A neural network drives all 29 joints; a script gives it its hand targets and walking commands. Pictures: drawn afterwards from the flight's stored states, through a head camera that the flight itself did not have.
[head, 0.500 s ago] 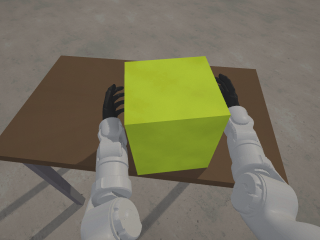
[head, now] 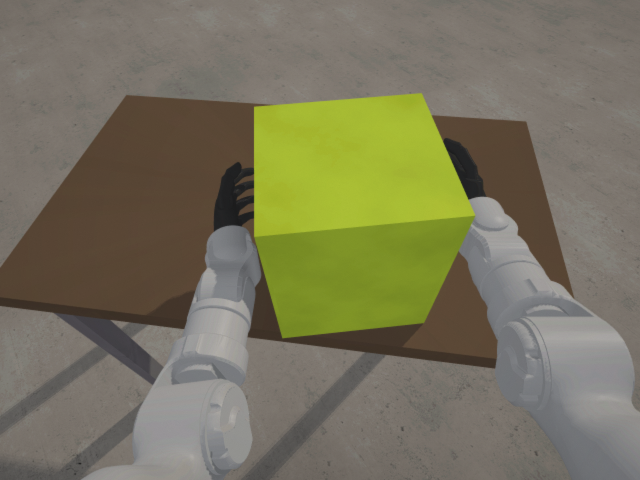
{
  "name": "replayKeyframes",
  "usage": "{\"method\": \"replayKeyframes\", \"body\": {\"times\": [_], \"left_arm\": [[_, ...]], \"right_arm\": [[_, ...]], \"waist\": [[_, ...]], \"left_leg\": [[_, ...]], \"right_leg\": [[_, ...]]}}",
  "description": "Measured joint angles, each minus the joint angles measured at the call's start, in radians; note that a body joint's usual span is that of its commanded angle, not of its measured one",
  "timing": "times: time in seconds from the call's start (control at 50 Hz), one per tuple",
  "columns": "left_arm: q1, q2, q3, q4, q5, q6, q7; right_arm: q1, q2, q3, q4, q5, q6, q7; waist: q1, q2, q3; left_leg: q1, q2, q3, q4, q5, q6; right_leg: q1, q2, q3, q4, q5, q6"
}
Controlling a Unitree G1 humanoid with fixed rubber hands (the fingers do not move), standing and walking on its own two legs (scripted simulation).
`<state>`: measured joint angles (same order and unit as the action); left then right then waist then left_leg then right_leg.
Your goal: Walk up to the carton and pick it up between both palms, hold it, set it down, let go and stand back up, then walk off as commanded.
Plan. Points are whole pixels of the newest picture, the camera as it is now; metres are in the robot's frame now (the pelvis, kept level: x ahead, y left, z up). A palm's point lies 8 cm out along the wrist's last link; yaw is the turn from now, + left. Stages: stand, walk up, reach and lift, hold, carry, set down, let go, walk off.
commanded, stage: set down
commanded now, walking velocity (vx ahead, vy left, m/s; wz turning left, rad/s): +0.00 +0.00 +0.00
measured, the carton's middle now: (346, 224) +0.43 +0.07 +0.06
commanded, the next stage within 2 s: none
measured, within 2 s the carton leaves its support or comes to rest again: neither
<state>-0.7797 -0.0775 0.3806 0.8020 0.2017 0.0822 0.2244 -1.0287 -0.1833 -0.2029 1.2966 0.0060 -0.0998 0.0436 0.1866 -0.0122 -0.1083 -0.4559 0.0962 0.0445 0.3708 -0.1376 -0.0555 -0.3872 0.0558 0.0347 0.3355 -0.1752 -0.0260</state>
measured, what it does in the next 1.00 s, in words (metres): stands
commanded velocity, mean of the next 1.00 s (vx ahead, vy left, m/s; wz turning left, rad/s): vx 0.00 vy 0.00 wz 0.00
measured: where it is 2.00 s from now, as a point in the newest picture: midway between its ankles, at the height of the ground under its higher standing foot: outside the picture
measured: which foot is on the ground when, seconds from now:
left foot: down 0.00-1.00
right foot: down 0.00-1.00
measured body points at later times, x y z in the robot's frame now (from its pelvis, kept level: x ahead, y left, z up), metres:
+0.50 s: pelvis -0.02 -0.01 -0.01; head +0.03 -0.01 +0.44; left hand +0.36 +0.24 +0.06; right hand +0.47 -0.16 +0.09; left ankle +0.01 +0.15 -0.74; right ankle -0.02 -0.11 -0.74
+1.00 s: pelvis -0.03 -0.01 +0.00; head +0.01 +0.00 +0.45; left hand +0.31 +0.24 +0.07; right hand +0.41 -0.16 +0.07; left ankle +0.01 +0.15 -0.74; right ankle -0.02 -0.11 -0.74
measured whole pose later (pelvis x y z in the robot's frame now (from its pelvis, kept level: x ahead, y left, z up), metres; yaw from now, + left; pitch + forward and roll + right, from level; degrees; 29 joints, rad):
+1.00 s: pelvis -0.03 -0.01 +0.00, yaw +3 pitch +8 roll -1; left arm -0.38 0.07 0.11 0.37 -0.06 0.14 0.22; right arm -0.65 -0.37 0.09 0.95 0.40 -0.12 0.14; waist 0.12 -0.02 -0.07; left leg -0.41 0.09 -0.01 0.36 -0.10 -0.07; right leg -0.33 0.05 -0.02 0.36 -0.17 -0.04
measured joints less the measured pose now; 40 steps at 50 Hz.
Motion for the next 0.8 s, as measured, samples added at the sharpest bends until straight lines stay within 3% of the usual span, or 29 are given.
{"method": "replayKeyframes", "body": {"times": [0.12,0.24,0.42,0.54,0.64,0.8], "left_arm": [[-0.076,0.06,-0.108,0.158,-0.158,-0.067,0.025],[-0.049,0.091,-0.166,0.183,-0.208,-0.105,0.008],[0.083,0.144,-0.249,0.029,-0.271,-0.1,-0.02],[0.128,0.164,-0.265,-0.014,-0.293,-0.08,-0.019],[0.147,0.158,-0.26,-0.028,-0.299,-0.073,-0.031],[0.285,0.119,-0.231,-0.212,-0.233,-0.015,-0.047]], "right_arm": [[-0.089,-0.076,0.206,0.067,0.192,0.01,-0.023],[-0.112,-0.124,0.263,0.126,0.275,-0.011,-0.013],[0.049,-0.227,0.324,0.012,0.393,-0.029,0.049],[0.099,-0.249,0.337,-0.043,0.428,-0.016,0.093],[0.135,-0.23,0.348,-0.098,0.42,-0.016,0.095],[0.264,-0.196,0.351,-0.204,0.397,-0.035,0.081]], "waist": [[0.035,0.018,-0.06],[0.022,0.037,-0.086],[-0.002,0.018,-0.086],[-0.019,0.009,-0.066],[-0.026,0.006,-0.054],[-0.044,0.019,0.002]], "left_leg": [[-0.138,0.014,-0.02,0.056,0.001,-0.004],[-0.184,0.011,-0.052,0.077,0.004,-0.007],[-0.151,0.013,-0.06,0.057,0.019,-0.012],[-0.119,0.008,-0.053,0.041,0.032,-0.013],[-0.098,0.005,-0.046,0.037,0.036,-0.012],[0.009,-0.004,-0.055,-0.005,0.047,-0.011]], "right_leg": [[-0.121,0.015,-0.016,0.028,0.012,-0.002],[-0.15,0.015,-0.046,0.04,0.01,-0.006],[-0.123,0.018,-0.055,0.037,0.015,-0.011],[-0.114,0.012,-0.05,0.066,0.005,-0.016],[-0.106,0.009,-0.044,0.085,-0.002,-0.015],[0.007,0.001,-0.054,0.042,0.005,-0.012]]}}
